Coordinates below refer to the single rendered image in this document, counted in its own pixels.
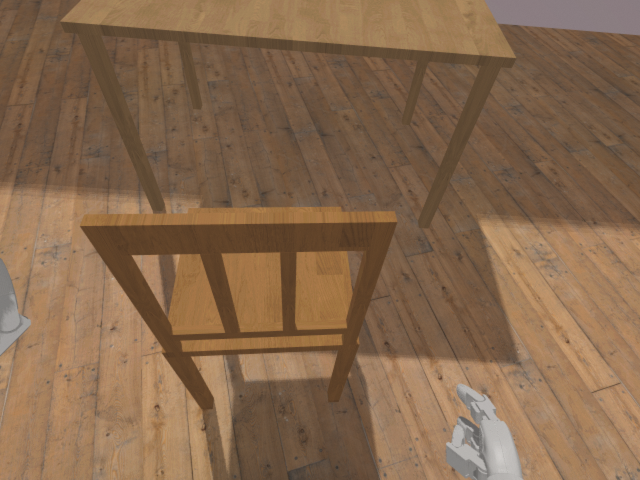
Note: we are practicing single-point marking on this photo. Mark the robot right hand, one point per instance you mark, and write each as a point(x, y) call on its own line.
point(492, 449)

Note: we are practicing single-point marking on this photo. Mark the chair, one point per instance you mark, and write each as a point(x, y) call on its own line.
point(250, 281)

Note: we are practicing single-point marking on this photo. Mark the table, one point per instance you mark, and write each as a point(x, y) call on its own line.
point(445, 31)

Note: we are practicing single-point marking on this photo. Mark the robot left hand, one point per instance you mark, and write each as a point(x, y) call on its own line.
point(12, 324)

